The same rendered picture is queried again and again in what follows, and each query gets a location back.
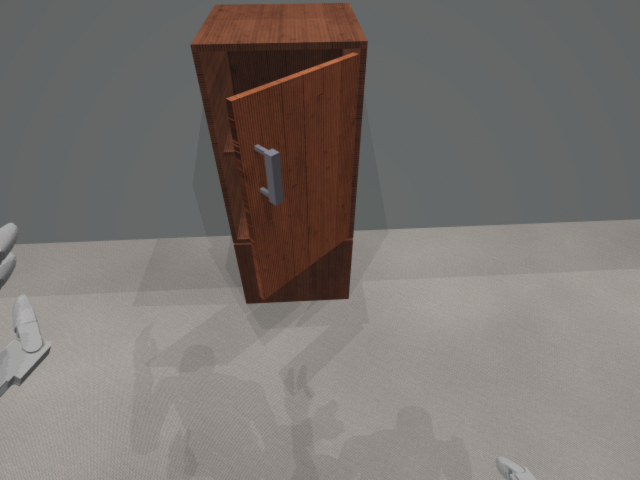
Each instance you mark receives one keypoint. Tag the handle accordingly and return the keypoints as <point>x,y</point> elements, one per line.
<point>273,173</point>

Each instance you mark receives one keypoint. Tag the cupboard door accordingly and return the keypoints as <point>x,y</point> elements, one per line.
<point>309,117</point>

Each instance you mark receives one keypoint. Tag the robot left hand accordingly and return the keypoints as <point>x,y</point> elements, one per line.
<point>22,356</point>

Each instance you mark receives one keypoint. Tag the robot right hand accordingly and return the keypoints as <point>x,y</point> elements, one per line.
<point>511,471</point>

